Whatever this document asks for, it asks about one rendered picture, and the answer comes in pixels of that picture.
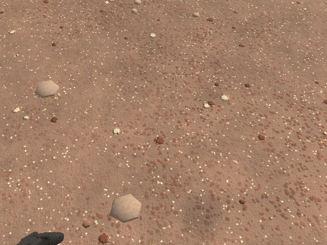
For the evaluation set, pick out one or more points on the robot left hand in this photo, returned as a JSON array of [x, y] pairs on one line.
[[46, 238]]

